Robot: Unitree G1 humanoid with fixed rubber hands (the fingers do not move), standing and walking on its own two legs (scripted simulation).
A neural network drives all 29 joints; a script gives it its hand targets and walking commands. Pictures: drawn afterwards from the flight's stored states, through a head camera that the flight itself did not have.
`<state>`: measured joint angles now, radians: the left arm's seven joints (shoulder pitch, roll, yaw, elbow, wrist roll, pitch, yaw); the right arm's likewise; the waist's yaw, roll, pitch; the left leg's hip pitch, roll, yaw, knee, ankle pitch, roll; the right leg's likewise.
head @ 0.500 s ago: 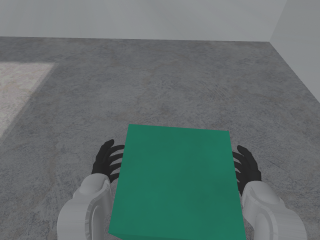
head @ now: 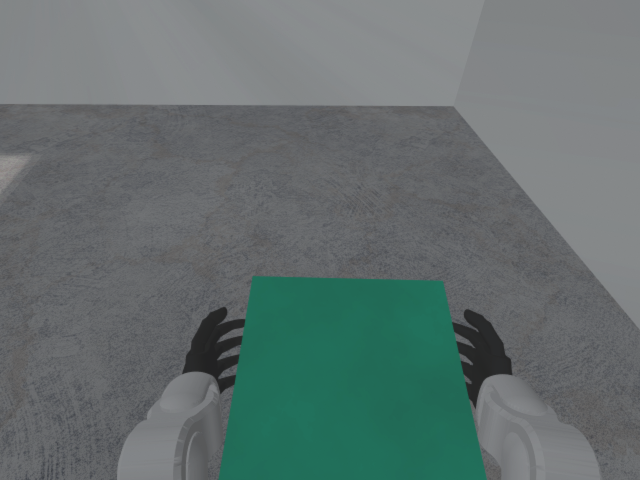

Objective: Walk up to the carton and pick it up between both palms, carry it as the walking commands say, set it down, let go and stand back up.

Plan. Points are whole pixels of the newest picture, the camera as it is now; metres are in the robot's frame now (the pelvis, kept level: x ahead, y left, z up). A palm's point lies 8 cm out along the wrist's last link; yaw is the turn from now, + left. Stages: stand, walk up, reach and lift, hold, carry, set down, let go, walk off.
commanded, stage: carry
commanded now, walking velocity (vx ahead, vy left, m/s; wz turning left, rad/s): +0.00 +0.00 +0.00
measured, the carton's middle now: (342, 408) +0.23 +0.01 +0.03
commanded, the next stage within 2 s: none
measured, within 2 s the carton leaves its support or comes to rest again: neither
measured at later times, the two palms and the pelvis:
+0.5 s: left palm (302, 397) +0.21 +0.05 +0.10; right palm (603, 441) +0.19 -0.25 +0.09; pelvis -0.03 -0.07 +0.00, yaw -3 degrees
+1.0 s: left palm (252, 401) +0.20 +0.10 +0.09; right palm (550, 429) +0.19 -0.19 +0.09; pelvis -0.04 -0.04 -0.01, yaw -3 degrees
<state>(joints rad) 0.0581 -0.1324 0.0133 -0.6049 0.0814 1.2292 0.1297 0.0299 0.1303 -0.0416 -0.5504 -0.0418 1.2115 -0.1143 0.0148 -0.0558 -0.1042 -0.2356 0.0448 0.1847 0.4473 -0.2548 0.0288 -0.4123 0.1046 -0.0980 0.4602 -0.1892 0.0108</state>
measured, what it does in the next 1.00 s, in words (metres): steps on the spot: right foot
